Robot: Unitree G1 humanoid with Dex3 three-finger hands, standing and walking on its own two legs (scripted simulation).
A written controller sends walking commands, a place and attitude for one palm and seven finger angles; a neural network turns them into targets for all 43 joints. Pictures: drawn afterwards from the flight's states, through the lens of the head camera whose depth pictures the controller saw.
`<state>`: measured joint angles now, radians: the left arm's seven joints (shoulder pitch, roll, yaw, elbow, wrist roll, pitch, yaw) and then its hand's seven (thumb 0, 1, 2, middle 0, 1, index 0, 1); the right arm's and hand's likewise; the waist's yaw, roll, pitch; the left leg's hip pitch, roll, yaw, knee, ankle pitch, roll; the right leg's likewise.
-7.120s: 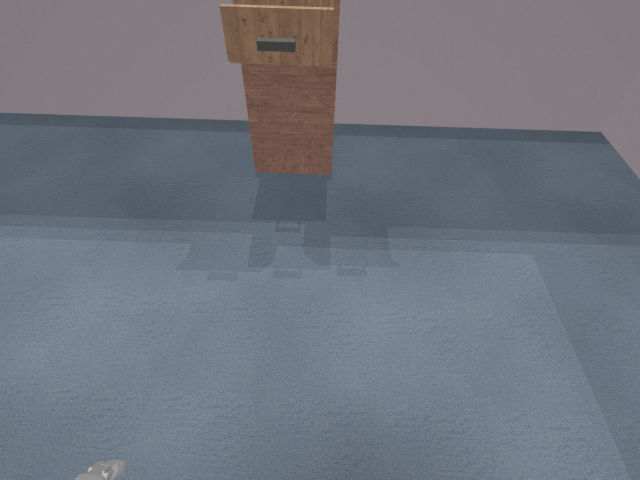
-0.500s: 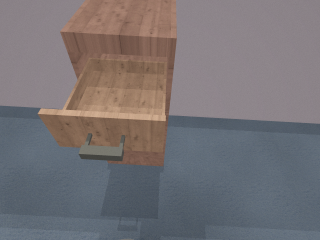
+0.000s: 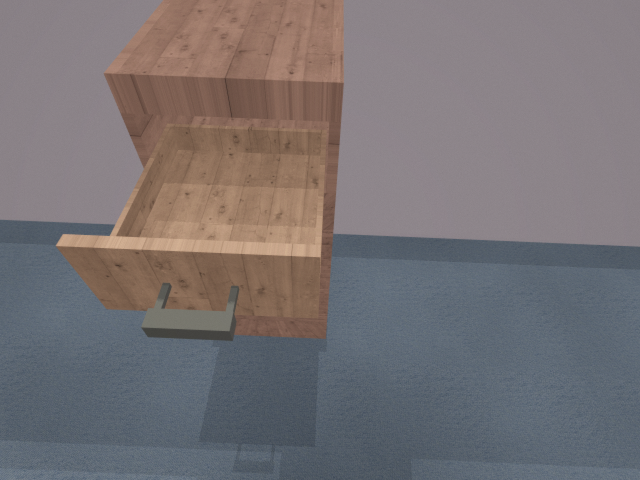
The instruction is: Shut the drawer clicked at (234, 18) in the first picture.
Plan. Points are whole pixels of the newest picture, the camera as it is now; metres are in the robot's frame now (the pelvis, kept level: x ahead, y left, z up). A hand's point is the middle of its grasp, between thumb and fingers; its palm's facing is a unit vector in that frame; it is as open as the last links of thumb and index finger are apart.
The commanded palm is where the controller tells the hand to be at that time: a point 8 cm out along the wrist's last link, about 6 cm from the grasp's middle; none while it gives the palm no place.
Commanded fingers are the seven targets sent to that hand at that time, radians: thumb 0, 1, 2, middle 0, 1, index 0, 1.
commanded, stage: come to a stop and stand still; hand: left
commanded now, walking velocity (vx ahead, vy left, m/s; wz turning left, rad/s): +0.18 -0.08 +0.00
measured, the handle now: (195, 308) +0.32 +0.20 +0.01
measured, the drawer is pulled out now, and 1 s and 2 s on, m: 0.29 0.29 0.29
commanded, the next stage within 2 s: look again from close up in 1.12 s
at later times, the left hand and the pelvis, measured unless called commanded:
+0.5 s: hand out of the picture +0.05 +0.17 -0.17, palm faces +0.02 -0.97 -0.24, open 7.3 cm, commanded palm none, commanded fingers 0.00 0.90 0.90 -0.20 -0.30 -0.20 -0.30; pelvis +0.02 -0.01 +0.00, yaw -1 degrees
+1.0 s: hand out of the picture +0.05 +0.18 -0.16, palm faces +0.01 -0.97 -0.23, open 7.4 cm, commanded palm none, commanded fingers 0.00 0.90 0.90 -0.20 -0.30 -0.20 -0.30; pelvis +0.00 +0.00 +0.01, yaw +1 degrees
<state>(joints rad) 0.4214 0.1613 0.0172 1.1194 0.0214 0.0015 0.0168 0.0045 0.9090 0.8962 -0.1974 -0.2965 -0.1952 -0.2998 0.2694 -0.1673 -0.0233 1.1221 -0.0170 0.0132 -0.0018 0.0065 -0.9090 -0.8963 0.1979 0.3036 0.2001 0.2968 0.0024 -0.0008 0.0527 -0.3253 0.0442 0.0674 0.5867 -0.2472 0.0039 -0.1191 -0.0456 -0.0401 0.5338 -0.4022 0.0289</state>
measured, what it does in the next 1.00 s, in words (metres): stands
